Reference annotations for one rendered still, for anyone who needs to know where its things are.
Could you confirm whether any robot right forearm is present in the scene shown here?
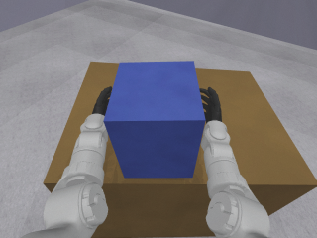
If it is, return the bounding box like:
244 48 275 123
201 120 258 202

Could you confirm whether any pedestal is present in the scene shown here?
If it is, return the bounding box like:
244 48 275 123
43 62 317 238

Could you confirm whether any carton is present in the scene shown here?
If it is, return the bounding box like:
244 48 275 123
103 61 206 179

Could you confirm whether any robot left upper arm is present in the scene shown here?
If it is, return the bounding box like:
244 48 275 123
21 181 108 238

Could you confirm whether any robot right hand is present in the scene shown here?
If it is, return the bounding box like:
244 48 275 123
199 87 222 124

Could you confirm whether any robot left hand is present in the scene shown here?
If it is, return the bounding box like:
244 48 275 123
92 86 112 116

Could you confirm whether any robot right upper arm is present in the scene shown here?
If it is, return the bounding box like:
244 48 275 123
206 190 270 238

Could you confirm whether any robot left forearm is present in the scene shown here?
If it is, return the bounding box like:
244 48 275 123
44 113 108 225

